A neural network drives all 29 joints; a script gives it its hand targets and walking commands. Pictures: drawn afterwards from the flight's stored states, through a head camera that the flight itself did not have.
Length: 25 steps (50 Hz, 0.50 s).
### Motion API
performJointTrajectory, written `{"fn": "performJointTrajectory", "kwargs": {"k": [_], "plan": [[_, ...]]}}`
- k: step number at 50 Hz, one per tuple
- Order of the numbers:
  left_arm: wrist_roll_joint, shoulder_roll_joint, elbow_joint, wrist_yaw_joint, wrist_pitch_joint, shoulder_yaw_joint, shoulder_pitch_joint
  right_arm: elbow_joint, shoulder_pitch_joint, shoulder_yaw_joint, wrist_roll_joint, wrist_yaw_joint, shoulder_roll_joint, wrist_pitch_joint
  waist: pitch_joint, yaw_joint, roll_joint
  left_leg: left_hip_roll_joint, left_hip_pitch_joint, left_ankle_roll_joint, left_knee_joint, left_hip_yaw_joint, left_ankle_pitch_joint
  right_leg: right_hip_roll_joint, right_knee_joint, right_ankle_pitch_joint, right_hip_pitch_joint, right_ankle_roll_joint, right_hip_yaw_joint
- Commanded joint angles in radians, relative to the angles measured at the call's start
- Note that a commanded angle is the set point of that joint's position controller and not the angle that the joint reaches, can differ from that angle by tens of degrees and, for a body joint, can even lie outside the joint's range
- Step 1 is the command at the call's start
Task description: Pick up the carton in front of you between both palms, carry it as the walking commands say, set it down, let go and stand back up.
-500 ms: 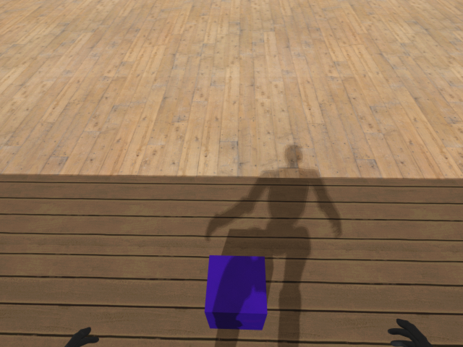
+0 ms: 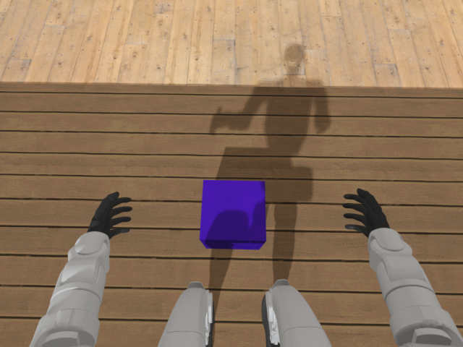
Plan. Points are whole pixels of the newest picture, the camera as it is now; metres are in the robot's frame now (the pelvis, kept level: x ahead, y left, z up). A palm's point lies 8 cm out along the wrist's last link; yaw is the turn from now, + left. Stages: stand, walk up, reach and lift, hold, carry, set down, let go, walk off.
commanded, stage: reach and lift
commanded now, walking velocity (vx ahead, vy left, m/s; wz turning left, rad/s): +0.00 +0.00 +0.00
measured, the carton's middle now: (233, 217) +0.43 +0.01 -0.58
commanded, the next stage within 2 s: none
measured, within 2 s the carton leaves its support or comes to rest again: neither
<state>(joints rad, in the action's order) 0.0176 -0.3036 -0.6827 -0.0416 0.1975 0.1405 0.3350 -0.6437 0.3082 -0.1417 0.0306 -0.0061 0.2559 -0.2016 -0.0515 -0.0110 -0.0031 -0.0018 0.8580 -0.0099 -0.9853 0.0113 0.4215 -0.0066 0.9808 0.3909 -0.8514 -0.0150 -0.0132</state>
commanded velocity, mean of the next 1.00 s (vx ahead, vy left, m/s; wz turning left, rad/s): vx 0.00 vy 0.00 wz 0.00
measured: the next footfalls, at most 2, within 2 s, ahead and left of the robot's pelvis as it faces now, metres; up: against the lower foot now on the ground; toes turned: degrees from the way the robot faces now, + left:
none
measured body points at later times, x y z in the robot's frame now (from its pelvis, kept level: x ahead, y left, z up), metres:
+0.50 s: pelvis -0.07 +0.01 -0.07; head +0.23 +0.01 +0.26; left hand +0.47 +0.20 -0.17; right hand +0.45 -0.19 -0.17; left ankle +0.03 +0.12 -0.67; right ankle +0.02 -0.13 -0.67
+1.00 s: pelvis -0.07 +0.00 -0.25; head +0.28 +0.00 +0.04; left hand +0.45 +0.20 -0.41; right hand +0.43 -0.20 -0.41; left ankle +0.03 +0.13 -0.67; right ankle +0.02 -0.13 -0.67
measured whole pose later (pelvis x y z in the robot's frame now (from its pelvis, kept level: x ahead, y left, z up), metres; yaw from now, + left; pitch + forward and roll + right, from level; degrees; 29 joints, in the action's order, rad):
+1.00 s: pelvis -0.07 +0.00 -0.25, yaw -1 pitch +50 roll -1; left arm 0.14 -0.35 -0.90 0.06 0.07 0.15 1.14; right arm -0.83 1.09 -0.19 0.15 -0.13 0.26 -0.07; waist -0.02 -0.01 0.00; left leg 0.04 2.19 -0.03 -1.85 0.05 0.53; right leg 0.05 1.85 0.54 -2.17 -0.05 -0.04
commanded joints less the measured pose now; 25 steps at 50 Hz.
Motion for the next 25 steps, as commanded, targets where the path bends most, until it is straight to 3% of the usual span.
{"fn": "performJointTrajectory", "kwargs": {"k": [1,2,3,6,15,19,25], "plan": [[0.031,-0.12,0.023,0.012,-0.035,0.034,0.18,0.051,0.196,-0.045,0.018,-0.024,0.116,0.022,0.607,0.001,0.004,0.046,-0.086,-0.025,0.029,-0.008,-0.439,0.045,0.006,-0.531,0.226,-0.027,-0.002],[0.025,-0.129,0.031,0.01,-0.031,0.038,0.259,0.044,0.237,-0.045,0.024,-0.025,0.103,0.025,0.583,-0.015,-0.001,0.046,-0.076,-0.016,0.019,-0.003,-0.408,0.047,0.009,-0.439,0.135,-0.034,0.01],[0.024,-0.129,0.021,0.009,-0.028,0.047,0.322,0.036,0.291,-0.055,0.027,-0.028,0.104,0.029,0.595,-0.01,0.01,0.047,-0.107,-0.014,-0.003,0.0,-0.445,0.048,0.009,-0.411,0.043,-0.038,0.016],[0.032,-0.136,-0.003,0.015,-0.034,0.061,0.476,0.012,0.431,-0.072,0.036,-0.043,0.102,0.035,0.725,-0.008,0.026,0.048,-0.093,-0.021,-0.037,-0.008,-0.468,0.056,0.019,-0.407,-0.026,-0.034,0.022],[0.022,-0.145,-0.165,0.029,-0.024,0.101,0.962,-0.116,0.922,-0.126,0.033,-0.069,0.091,0.02,0.865,-0.013,0.031,0.053,0.111,-0.017,-0.033,-0.031,-0.119,0.06,0.04,-0.067,-0.218,-0.035,0.056],[-0.016,-0.14,-0.218,0.032,-0.026,0.131,1.067,-0.169,1.007,-0.175,-0.006,-0.073,0.087,0.025,0.978,-0.024,0.04,0.062,0.12,-0.021,-0.05,-0.035,-0.108,0.068,0.057,-0.062,-0.254,-0.037,0.07],[-0.091,-0.096,-0.22,0.03,-0.068,0.187,1.068,-0.162,0.985,-0.244,-0.074,-0.057,0.045,0.08,1.04,-0.022,0.054,0.067,0.134,-0.024,-0.09,-0.029,-0.25,0.079,0.096,-0.172,-0.338,-0.039,0.072]]}}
